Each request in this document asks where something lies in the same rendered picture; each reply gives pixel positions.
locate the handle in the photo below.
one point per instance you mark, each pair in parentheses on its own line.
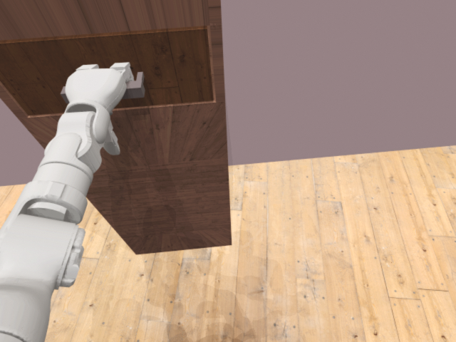
(135,89)

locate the cabinet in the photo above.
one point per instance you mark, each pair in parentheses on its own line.
(168,189)

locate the robot left upper arm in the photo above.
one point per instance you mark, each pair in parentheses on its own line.
(37,256)

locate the drawer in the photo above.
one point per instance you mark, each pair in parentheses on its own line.
(175,63)

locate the robot left forearm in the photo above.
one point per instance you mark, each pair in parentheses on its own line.
(59,188)

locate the robot left hand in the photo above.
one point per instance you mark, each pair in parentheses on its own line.
(105,86)

